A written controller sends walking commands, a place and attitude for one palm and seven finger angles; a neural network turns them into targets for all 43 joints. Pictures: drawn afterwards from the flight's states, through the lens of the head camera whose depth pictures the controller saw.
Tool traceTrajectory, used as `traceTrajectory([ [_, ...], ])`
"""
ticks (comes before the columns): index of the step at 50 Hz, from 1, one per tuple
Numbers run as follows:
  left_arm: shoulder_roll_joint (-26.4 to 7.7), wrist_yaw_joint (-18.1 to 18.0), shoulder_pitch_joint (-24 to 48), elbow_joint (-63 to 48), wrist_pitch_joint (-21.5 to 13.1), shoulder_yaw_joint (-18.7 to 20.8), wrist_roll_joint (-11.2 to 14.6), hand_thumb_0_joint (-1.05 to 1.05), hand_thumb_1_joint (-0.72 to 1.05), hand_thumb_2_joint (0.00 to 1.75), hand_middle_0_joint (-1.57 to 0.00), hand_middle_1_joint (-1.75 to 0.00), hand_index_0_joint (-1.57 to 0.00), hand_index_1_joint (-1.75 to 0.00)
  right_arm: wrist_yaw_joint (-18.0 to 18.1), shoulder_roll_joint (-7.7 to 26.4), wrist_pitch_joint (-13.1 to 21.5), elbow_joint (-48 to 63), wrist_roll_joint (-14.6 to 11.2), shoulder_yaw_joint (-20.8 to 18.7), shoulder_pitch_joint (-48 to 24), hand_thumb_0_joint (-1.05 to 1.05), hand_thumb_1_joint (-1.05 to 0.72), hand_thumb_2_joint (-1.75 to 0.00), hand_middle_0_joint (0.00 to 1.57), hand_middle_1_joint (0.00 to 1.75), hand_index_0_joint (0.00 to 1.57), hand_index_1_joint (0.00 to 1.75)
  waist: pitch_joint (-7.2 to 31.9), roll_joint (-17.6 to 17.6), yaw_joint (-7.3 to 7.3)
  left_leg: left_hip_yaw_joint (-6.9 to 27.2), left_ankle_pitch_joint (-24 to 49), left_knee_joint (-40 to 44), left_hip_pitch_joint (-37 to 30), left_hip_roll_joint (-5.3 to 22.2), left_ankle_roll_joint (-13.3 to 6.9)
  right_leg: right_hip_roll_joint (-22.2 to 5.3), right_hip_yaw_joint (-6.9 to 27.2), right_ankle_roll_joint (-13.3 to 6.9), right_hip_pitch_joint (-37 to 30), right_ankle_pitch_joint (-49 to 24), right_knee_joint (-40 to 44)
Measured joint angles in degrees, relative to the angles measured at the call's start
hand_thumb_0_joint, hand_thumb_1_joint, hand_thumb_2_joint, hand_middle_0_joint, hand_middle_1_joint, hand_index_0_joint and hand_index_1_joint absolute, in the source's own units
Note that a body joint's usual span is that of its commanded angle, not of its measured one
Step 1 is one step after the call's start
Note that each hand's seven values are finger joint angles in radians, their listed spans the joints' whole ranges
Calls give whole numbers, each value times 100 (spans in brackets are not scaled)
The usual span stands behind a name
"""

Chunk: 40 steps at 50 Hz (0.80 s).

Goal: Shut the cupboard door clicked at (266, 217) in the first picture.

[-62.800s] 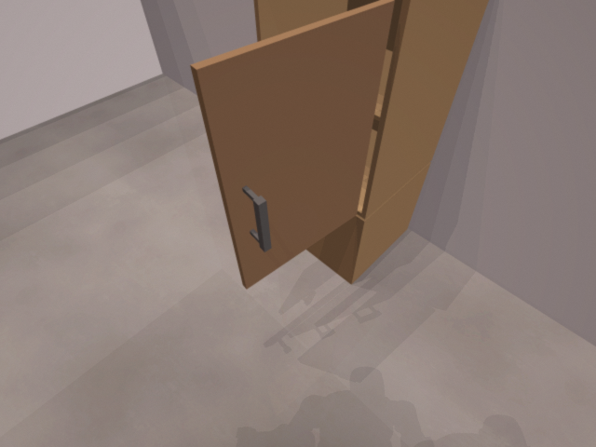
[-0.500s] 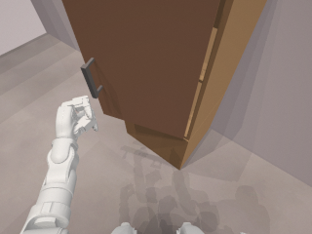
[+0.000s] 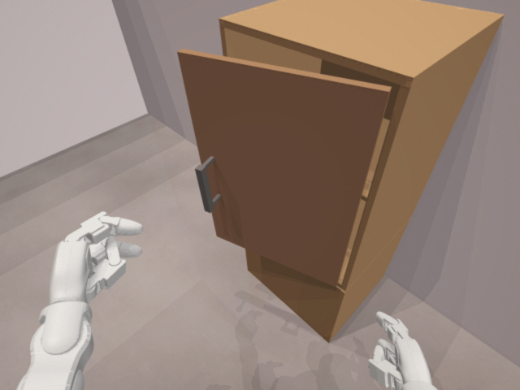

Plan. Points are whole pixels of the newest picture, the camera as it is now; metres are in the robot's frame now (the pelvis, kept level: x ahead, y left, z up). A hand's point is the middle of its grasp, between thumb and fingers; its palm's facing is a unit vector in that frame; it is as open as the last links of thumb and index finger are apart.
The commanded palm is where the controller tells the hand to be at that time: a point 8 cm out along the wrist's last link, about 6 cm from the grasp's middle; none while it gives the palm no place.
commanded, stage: draw the hand back to the body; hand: left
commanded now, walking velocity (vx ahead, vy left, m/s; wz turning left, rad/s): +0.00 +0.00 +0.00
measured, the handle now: (209, 185) +0.60 +0.20 -0.07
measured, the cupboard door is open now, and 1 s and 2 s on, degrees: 18 18 18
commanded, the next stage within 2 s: step back with the hand held close in 0.66 s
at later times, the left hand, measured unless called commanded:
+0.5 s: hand (49, 285) +0.18 +0.26 +0.16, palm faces +0.50 -0.76 -0.41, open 7.2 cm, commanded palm +0.14 +0.29 +0.18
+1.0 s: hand (45, 287) +0.18 +0.27 +0.16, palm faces +0.43 -0.76 -0.49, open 7.4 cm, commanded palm +0.13 +0.30 +0.18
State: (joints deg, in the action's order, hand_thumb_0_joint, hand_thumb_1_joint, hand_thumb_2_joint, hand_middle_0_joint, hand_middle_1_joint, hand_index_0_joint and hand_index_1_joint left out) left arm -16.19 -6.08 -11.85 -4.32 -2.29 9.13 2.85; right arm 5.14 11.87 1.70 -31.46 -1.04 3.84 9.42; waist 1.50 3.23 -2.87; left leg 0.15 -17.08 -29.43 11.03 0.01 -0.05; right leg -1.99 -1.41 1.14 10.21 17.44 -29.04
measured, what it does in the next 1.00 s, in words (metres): stands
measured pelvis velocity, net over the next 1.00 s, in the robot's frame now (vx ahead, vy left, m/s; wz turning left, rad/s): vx -0.01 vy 0.00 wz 0.01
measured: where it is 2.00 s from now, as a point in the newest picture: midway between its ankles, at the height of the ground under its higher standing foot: outside the picture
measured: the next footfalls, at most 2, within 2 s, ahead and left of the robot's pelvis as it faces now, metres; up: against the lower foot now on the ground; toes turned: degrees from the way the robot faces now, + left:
none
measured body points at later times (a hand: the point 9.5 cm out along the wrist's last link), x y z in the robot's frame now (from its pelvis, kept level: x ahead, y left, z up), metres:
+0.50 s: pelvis +0.00 -0.01 +0.00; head -0.02 -0.05 +0.45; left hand +0.15 +0.30 +0.18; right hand +0.19 -0.23 -0.09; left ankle -0.01 +0.12 -0.74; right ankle -0.02 -0.13 -0.74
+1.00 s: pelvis -0.01 +0.00 +0.00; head -0.01 -0.03 +0.45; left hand +0.15 +0.30 +0.19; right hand +0.16 -0.24 -0.09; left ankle -0.01 +0.12 -0.74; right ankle -0.02 -0.13 -0.74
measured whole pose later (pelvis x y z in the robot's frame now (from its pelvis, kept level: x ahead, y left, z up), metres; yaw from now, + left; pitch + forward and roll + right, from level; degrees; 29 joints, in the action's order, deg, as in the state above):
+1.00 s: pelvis -0.01 +0.00 +0.00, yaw +0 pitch +0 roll -1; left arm -20.7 -6.8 -30.1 -21.4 -9.6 22.3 3.0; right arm 4.7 14.7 2.5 -35.0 -0.4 -0.4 11.1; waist 1.2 4.9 -0.6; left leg 0.6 -15.4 -29.1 13.8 0.3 -0.1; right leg -1.7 -2.0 1.3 12.1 15.1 -27.2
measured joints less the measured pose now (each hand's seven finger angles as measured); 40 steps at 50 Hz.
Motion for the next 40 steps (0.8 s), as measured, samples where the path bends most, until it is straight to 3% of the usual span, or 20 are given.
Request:
traceTrajectory([
  [10, -210, -31, -1021, -1183, 12, 668, 4, 2, 89, 90, -55, -67, -55, -67, -70, 26, 217, -307, 82, -79, 190, 2, -91, -90, 20, 30, 20, 30, -31, 89, -95, 16, 92, 314, -334, 10, 21, 12, -25, -10, -332, -77, 299],
  [18, -409, -84, -1594, -1765, -216, 1256, 34, 1, 89, 90, -34, -44, -34, -44, -58, 124, 386, -474, 71, -249, 297, 2, -91, -90, 20, 30, 20, 30, 16, 166, -124, 13, 86, 318, -376, 31, 41, 32, -24, -28, -359, -60, 277],
  [27, -189, -79, -1423, -1492, -209, 1071, 16, 1, 89, 90, -23, -33, -23, -33, 12, 160, 446, -551, 68, -301, 250, 2, -91, -90, 20, 30, 20, 30, -57, 126, -117, 14, 171, 350, -374, 47, 66, 48, -23, -62, -313, -95, 220],
  [40, -301, -50, -1437, -1554, -358, 1149, 35, 1, 89, 90, -21, -30, -21, -30, 24, 74, 574, -531, 68, -272, 233, 2, -91, -90, 20, 30, 20, 30, -104, 107, -48, -25, 204, 381, -434, 118, 102, 120, 15, -96, -367, -170, 289],
])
